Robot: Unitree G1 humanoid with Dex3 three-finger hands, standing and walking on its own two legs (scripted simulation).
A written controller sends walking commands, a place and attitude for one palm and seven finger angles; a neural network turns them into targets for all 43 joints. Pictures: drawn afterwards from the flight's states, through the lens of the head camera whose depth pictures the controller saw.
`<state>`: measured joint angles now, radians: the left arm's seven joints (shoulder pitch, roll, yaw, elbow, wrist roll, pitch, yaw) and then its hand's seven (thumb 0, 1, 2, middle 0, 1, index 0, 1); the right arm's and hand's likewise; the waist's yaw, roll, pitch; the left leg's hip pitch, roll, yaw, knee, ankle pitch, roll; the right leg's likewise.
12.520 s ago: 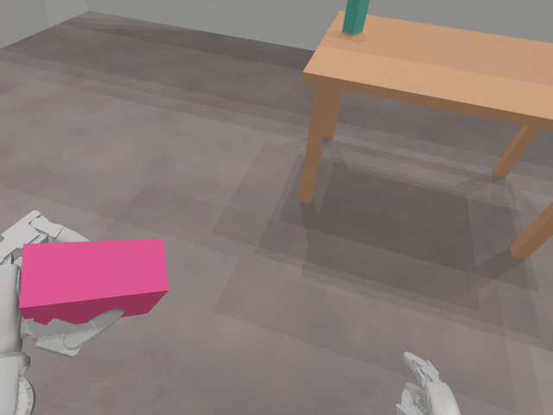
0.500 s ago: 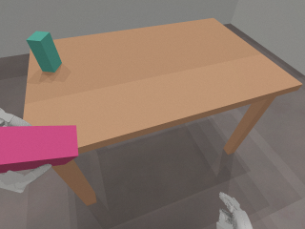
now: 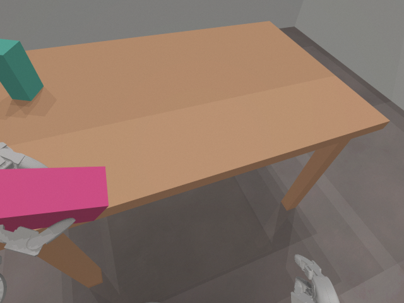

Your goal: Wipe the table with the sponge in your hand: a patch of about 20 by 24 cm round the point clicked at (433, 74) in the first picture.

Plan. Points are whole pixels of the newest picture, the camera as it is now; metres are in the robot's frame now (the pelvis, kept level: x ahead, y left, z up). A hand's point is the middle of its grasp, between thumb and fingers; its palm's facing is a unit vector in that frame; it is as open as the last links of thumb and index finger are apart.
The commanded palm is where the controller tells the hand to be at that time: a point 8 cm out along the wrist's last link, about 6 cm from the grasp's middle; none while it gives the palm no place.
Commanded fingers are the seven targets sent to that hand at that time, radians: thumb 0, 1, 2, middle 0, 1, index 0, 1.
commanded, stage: shuffle to correct the standing spot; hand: left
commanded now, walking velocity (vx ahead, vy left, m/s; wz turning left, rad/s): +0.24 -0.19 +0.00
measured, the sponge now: (69, 198) +0.23 +0.22 +0.14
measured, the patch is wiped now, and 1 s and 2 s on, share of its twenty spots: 0.00 0.00 0.00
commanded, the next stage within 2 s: none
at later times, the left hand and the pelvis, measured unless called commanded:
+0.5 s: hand (147, 147) +0.32 +0.12 +0.16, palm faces +0.39 -0.84 -0.38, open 10.1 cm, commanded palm +0.26 +0.15 +0.19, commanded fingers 0.00 0.10 1.30 -1.20 -1.60 -1.20 -1.60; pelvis +0.09 -0.12 +0.00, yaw -3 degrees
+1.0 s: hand (252, 136) +0.35 -0.04 +0.18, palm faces +0.42 -0.74 -0.52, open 10.1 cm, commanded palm +0.29 +0.00 +0.19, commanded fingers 0.00 0.10 1.30 -1.20 -1.60 -1.20 -1.60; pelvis +0.12 -0.28 -0.03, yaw -2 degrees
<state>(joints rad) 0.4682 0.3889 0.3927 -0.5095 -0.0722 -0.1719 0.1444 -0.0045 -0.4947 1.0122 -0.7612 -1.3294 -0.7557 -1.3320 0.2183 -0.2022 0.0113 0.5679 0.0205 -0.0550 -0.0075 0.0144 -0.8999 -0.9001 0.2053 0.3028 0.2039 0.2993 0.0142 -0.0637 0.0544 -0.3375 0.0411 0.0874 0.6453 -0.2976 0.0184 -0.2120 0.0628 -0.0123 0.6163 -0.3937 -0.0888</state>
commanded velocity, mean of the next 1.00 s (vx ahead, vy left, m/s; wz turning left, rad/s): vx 0.20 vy -0.07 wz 0.00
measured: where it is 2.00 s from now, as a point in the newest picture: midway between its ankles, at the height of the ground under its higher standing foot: outside the picture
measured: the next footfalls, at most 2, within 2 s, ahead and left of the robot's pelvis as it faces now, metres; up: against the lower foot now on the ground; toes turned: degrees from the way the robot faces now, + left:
left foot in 0.02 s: +0.07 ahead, +0.13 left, +0.00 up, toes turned +4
right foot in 0.32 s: +0.21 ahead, -0.21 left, +0.00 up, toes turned -8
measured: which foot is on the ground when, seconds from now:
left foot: up 0.00-0.00, down 0.02-0.30, up 0.32-0.60, down 0.62-0.96, up 0.98-1.00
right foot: down 0.00-0.02, up 0.04-0.30, down 0.32-0.62, up 0.64-0.94, down 0.96-1.00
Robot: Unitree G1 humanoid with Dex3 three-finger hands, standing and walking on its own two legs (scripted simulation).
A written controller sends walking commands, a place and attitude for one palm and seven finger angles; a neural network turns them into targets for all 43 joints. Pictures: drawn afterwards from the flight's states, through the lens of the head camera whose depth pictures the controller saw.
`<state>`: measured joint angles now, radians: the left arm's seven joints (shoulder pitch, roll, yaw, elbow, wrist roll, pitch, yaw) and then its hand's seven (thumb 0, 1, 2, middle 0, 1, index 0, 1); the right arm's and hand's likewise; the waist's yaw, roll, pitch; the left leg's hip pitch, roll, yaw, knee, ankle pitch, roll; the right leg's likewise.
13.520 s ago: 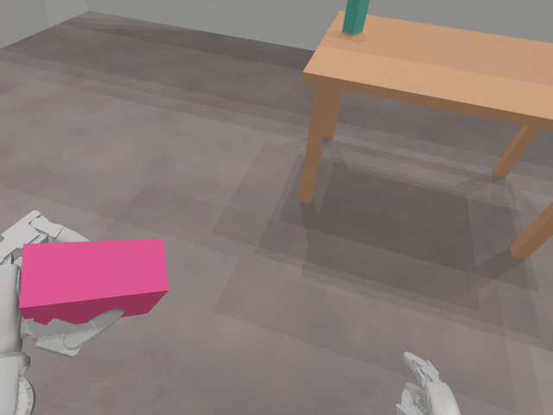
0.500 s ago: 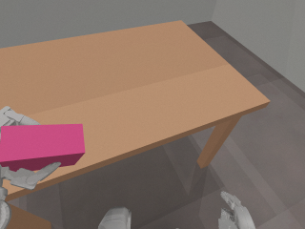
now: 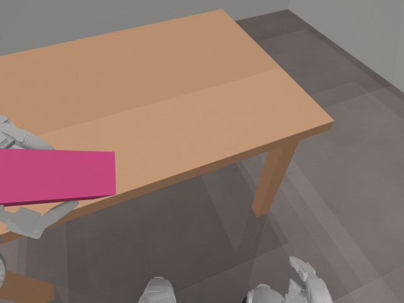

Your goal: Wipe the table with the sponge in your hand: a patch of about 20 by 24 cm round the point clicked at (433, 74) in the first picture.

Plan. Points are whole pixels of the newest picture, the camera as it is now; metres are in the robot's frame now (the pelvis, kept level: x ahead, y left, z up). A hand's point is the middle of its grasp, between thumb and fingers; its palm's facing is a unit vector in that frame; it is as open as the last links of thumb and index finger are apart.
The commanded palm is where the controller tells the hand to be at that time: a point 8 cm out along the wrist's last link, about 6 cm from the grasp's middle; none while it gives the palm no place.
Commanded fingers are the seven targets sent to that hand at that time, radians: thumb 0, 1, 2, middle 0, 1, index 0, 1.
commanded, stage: shuffle to correct the standing spot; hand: left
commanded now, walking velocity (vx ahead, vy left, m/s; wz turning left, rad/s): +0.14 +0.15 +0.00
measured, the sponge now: (72, 179) +0.24 +0.21 +0.18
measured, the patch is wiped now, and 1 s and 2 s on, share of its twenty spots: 0.00 0.00 0.00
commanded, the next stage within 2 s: come to a stop and stand still in 1.58 s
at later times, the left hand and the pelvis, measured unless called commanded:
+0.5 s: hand (79, 195) +0.20 +0.17 +0.22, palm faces +0.36 -0.84 -0.40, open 10.1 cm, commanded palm +0.14 +0.23 +0.22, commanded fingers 0.00 0.10 1.30 -1.20 -1.60 -1.20 -1.60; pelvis -0.01 -0.05 +0.04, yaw +2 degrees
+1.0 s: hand (47, 182) +0.21 +0.21 +0.23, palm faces +0.42 -0.73 -0.55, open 10.1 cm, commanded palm +0.13 +0.26 +0.22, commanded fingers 0.00 0.10 1.30 -1.20 -1.60 -1.20 -1.60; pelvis -0.01 -0.03 +0.02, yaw +4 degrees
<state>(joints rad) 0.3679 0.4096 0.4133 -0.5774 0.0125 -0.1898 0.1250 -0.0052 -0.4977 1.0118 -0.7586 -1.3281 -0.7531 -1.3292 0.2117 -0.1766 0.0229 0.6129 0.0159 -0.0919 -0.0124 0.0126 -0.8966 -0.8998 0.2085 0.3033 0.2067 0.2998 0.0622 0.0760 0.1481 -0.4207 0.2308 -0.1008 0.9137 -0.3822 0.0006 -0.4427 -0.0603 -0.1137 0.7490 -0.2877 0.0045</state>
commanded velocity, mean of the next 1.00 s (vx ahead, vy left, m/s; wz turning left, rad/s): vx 0.13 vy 0.17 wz -0.02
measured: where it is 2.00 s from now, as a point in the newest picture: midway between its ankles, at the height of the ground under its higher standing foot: outside the picture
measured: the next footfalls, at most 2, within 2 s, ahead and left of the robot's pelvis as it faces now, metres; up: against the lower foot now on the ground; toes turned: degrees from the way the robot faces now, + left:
left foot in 0.36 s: +0.03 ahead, +0.07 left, +0.00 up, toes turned +2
left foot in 0.80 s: +0.03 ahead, +0.15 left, +0.00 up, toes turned +7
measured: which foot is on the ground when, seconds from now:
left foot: up 0.00-0.34, down 0.36-0.54, up 0.56-0.78, down 0.80-0.94, up 0.96-1.00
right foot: down 0.00-1.00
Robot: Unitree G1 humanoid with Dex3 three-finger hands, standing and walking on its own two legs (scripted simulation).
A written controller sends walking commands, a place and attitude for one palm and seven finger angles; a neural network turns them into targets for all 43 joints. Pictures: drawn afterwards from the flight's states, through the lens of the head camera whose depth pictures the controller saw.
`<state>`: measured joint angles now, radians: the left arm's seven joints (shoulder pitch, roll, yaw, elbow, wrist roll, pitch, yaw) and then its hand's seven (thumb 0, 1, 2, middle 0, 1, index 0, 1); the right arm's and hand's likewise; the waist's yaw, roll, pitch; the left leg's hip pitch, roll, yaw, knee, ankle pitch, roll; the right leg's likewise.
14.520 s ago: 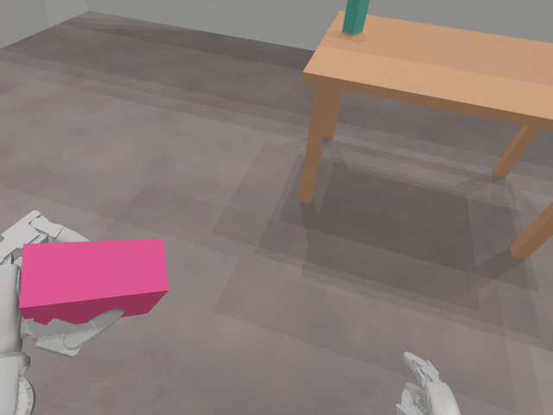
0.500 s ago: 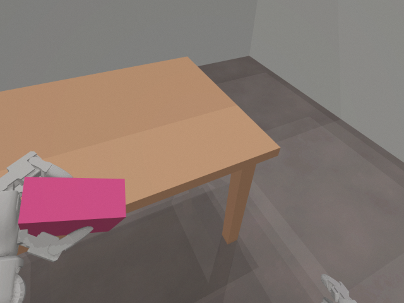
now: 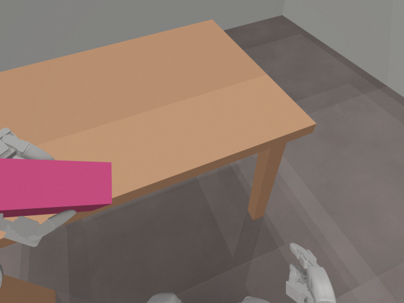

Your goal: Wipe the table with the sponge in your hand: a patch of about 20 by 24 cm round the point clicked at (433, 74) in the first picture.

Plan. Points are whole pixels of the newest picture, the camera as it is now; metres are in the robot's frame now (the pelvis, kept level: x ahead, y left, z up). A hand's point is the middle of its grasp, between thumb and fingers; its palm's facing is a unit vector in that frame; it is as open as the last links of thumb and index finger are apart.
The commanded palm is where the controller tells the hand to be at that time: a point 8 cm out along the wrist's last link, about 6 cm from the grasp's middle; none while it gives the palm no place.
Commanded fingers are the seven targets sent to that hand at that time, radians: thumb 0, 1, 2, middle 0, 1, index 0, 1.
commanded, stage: shuffle to correct the standing spot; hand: left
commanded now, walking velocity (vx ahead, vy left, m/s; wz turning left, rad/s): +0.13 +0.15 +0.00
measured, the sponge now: (71, 189) +0.25 +0.19 +0.17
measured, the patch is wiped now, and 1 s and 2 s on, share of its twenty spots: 0.00 0.00 0.00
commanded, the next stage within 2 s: come to a stop and stand still in 0.58 s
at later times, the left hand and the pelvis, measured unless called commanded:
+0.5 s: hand (6, 158) +0.28 +0.29 +0.20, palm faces +0.37 -0.77 -0.52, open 10.1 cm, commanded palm +0.22 +0.33 +0.20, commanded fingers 0.00 0.10 1.30 -1.20 -1.60 -1.20 -1.60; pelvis +0.05 +0.06 +0.00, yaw -2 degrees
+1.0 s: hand out of the picture +0.29 +0.34 +0.20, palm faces +0.33 -0.84 -0.43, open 10.1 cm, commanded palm +0.24 +0.38 +0.20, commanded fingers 0.00 0.10 1.30 -1.20 -1.60 -1.20 -1.60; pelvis +0.07 +0.11 +0.02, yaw -3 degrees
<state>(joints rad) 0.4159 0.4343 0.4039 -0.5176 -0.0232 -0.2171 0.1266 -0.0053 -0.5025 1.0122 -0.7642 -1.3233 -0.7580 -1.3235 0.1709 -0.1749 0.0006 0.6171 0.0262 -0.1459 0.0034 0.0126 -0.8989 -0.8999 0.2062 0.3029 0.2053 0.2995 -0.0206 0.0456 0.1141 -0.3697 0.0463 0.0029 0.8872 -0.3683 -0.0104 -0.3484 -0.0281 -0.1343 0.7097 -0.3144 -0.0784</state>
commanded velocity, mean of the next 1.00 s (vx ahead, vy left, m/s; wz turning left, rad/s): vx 0.07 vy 0.05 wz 0.00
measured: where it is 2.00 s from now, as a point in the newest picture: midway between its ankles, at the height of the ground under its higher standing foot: outside the picture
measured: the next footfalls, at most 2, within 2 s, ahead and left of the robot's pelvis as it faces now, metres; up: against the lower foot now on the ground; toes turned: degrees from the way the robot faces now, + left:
left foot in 0.30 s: +0.12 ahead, +0.20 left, +0.00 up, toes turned +3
left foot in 0.74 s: +0.15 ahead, +0.26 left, +0.00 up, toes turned -2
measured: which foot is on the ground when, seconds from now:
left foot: up 0.00-0.28, down 0.30-0.50, up 0.52-0.72, down 0.74-1.00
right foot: down 0.00-1.00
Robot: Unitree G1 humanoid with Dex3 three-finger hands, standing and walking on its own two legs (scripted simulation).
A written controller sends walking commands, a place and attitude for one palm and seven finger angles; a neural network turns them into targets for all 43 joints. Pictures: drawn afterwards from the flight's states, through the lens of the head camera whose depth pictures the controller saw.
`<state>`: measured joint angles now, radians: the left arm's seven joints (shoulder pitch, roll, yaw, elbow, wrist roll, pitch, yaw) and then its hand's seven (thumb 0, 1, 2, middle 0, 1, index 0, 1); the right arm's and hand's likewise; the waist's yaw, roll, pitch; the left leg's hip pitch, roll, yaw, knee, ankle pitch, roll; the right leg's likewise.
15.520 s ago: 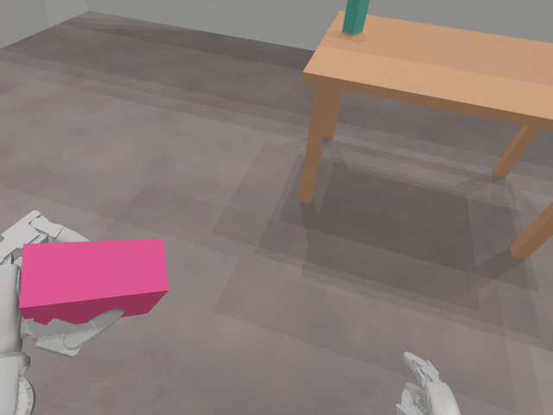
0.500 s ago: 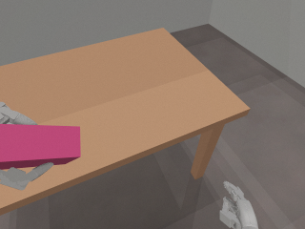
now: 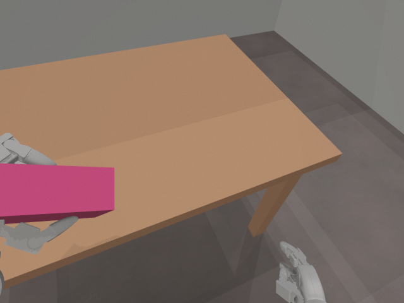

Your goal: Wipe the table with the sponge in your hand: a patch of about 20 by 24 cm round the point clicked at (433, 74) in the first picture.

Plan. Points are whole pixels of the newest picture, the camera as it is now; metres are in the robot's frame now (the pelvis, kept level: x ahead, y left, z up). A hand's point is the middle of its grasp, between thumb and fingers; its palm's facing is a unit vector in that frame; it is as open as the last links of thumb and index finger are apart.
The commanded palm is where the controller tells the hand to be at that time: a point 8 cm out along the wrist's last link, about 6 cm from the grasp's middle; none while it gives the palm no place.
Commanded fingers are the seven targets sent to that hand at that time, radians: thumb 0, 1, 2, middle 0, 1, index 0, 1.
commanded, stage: come to a stop and stand still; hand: left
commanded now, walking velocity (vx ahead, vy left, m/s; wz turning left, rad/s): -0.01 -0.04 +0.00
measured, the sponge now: (73, 195) +0.23 +0.21 +0.15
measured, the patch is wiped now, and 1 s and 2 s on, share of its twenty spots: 0.00 0.00 0.00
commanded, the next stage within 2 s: look again from close up in 1.20 s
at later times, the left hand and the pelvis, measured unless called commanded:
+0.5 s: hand (24, 203) +0.21 +0.27 +0.16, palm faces +0.31 -0.85 -0.43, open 10.1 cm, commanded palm +0.15 +0.30 +0.18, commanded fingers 0.00 0.10 1.30 -1.20 -1.60 -1.20 -1.60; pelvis -0.02 +0.02 +0.00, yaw -2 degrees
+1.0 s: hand (25, 184) +0.24 +0.27 +0.16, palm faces +0.35 -0.85 -0.39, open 10.1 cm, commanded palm +0.18 +0.31 +0.18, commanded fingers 0.00 0.10 1.30 -1.20 -1.60 -1.20 -1.60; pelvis +0.01 +0.03 +0.00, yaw -2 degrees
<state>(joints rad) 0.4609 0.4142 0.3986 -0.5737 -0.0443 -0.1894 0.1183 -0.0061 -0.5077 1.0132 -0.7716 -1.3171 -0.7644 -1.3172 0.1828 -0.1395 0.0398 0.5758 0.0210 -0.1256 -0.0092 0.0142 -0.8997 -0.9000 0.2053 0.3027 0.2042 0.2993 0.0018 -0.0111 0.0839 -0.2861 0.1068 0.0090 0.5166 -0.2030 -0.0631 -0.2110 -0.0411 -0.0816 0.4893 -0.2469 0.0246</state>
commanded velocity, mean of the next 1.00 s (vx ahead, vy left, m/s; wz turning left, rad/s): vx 0.00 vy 0.00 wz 0.00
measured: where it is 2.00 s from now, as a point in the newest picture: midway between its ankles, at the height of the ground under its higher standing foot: outside the picture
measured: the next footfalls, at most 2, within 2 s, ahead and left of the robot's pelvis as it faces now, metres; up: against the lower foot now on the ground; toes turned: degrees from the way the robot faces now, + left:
none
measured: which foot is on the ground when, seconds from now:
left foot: down 0.00-1.00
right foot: down 0.00-1.00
